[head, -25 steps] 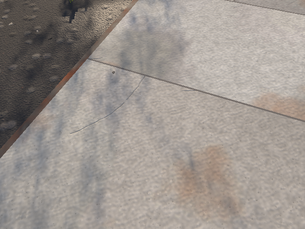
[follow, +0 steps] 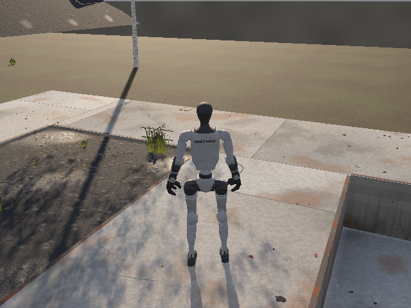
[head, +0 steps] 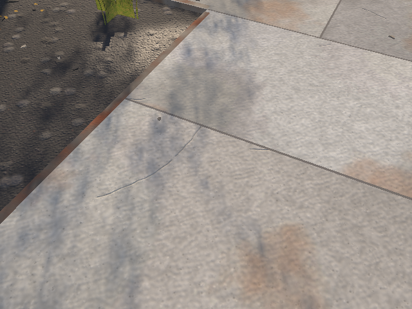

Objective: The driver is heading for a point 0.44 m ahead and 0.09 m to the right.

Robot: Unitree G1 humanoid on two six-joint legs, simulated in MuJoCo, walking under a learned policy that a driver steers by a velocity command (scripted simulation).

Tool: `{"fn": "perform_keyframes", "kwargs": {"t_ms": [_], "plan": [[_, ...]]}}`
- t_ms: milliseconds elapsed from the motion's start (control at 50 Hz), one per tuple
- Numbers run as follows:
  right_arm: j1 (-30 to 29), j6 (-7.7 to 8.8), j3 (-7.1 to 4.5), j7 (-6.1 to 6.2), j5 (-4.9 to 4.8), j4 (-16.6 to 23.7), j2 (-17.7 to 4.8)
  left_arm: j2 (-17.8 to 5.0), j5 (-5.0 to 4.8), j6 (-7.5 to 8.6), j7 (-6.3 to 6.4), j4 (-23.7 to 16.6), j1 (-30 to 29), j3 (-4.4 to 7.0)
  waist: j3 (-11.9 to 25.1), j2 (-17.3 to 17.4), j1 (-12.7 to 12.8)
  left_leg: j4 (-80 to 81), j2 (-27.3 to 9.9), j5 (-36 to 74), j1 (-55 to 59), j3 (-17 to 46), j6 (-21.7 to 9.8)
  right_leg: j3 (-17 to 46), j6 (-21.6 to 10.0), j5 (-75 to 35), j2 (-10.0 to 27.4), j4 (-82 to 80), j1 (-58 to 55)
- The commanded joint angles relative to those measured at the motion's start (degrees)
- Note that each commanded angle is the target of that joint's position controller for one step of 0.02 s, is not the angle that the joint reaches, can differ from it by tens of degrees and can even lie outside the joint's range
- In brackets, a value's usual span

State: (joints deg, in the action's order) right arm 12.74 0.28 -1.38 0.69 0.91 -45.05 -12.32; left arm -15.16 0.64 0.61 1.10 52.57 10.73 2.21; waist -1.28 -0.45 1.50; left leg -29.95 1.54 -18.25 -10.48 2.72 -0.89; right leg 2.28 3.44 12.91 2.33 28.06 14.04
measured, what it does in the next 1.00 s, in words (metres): walks ahead: left foot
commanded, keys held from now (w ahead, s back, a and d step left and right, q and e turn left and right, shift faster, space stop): no key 0.22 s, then w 0.64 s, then no key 0.14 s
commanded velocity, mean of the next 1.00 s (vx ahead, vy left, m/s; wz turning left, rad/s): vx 0.26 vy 0.00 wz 0.01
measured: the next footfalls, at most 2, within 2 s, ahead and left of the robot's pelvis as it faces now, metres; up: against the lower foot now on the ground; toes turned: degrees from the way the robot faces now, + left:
left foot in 0.96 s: +0.47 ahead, +0.08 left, +0.00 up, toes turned +1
right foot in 1.34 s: +0.48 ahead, -0.16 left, +0.00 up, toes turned -1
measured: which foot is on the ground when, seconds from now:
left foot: down 0.00-0.46, up 0.48-0.94, down 0.96-1.00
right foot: down 0.00-0.96, up 0.98-1.00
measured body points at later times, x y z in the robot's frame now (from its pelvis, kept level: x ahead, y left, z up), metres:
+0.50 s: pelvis +0.06 -0.04 -0.01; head +0.06 -0.06 +0.44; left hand +0.12 +0.24 -0.13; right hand +0.09 -0.31 -0.15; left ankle -0.02 +0.11 -0.72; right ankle +0.05 -0.13 -0.74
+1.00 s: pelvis +0.30 -0.01 -0.02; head +0.34 -0.01 +0.43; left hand +0.23 +0.25 -0.16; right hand +0.53 -0.24 -0.11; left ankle +0.43 +0.08 -0.74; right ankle +0.07 -0.14 -0.68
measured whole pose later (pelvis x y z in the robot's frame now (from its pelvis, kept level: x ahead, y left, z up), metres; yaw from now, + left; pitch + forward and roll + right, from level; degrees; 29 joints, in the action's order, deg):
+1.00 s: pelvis +0.30 -0.01 -0.02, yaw -1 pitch +2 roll +0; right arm -1.9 5.9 -2.2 -2.3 0.3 -44.8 -13.9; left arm -14.3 0.2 3.0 0.7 59.7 24.7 1.7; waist -3.5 0.0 3.8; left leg -31.7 0.9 -4.2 -29.2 -3.0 -3.6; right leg 2.4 0.4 30.7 -0.8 45.2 1.4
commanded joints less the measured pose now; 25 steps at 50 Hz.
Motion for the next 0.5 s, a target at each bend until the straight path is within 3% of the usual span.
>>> {"fn": "perform_keyframes", "kwargs": {"t_ms": [20,220,260,280,320,340,380,420,440,460,480,500], "plan": [[0.3,0.83,-1.90,0.23,-0.20,2.2,-7.4,-5.9,-0.18,0.48,0.40,-1.3,-0.6,1.32,0.8,1.7,-0.4,7.6,-4.7,10.2,-3.8,4.8,-1.9,0.2,-0.6,-8.7,0.7,-1.8,-3.7],[1.8,0.83,-1.82,0.35,-0.50,-2.0,-6.9,-6.2,-0.53,-0.18,1.18,3.1,0.0,1.46,1.3,0.9,-0.4,7.0,-3.5,14.4,-2.5,2.9,-1.5,0.1,-0.9,-10.9,0.7,-1.5,-5.0],[3.4,0.47,-2.14,0.62,-0.86,-3.5,-7.7,-5.2,-0.75,-0.41,1.26,4.2,0.6,1.28,1.3,2.8,-0.9,9.2,-3.2,-1.3,-2.5,3.7,-2.7,-3.0,-1.2,1.3,-2.0,0.9,-3.4],[3.9,0.23,-2.74,0.74,-1.22,-3.7,-9.5,-5.1,-1.08,-0.30,1.24,4.0,-0.3,1.32,-0.7,5.2,-1.8,11.7,-4.8,-13.8,-3.0,6.8,-4.6,-5.2,-1.5,8.9,-3.8,4.7,0.6],[6.0,0.64,-3.61,0.86,-1.71,-3.9,-12.6,-4.7,-1.66,1.04,0.79,1.6,-4.4,1.13,-6.2,10.8,-3.8,19.0,-13.6,-28.8,-3.2,19.8,-10.1,-5.3,-3.1,12.9,-3.4,13.0,10.8],[6.5,1.31,-3.78,0.99,-1.87,-4.2,-12.9,-4.6,-2.16,2.08,0.36,0.7,-5.7,1.09,-8.6,11.8,-4.1,21.0,-16.9,-28.4,-3.8,24.6,-12.3,-3.1,-4.5,13.1,-1.4,16.2,13.8],[5.4,2.53,-3.58,1.00,-1.92,-4.1,-11.6,-4.9,-2.79,4.04,-0.80,0.4,-5.0,1.22,-9.4,11.3,-3.0,20.1,-18.8,-19.8,0.6,25.0,-13.2,-1.0,-7.0,16.4,1.3,16.7,18.1],[1.3,2.48,-3.61,0.78,-2.87,-3.3,-11.6,-4.6,-2.80,5.35,-1.85,2.6,-0.1,1.42,-6.5,8.4,0.5,16.9,-14.9,-11.3,-2.1,16.8,-10.0,-3.5,-8.3,9.3,0.3,4.4,6.4],[-0.3,2.27,-3.51,0.63,-2.93,-2.9,-11.3,-4.8,-2.43,5.47,-2.02,5.6,5.7,1.99,-3.7,7.3,3.0,13.5,-11.6,-6.6,-7.1,12.0,-8.2,-6.0,-7.4,0.6,-2.5,-0.4,-5.5],[-1.1,2.40,-3.01,0.58,-2.42,-2.4,-9.7,-6.0,-1.82,5.25,-2.04,7.9,11.3,2.75,-1.3,4.4,5.0,6.4,-8.1,-0.9,-11.7,7.4,-6.1,-3.4,-6.9,-1.5,-2.2,-1.2,-14.3],[-2.3,2.83,-1.82,0.50,-1.63,-1.0,-5.7,-10.5,-1.60,5.21,-1.70,8.8,18.0,3.86,1.3,-9.0,6.9,-13.4,-1.2,-1.3,-20.0,-1.3,-1.5,15.1,-10.9,5.9,9.4,-10.0,-21.8],[-1.9,3.82,-2.06,0.88,-2.45,1.0,-5.5,-14.1,-1.09,5.67,-2.53,9.3,21.8,4.13,3.0,-18.7,6.6,-27.4,3.4,-14.7,-29.7,0.0,-0.2,37.9,-18.5,12.0,19.4,-18.2,-25.6]]}}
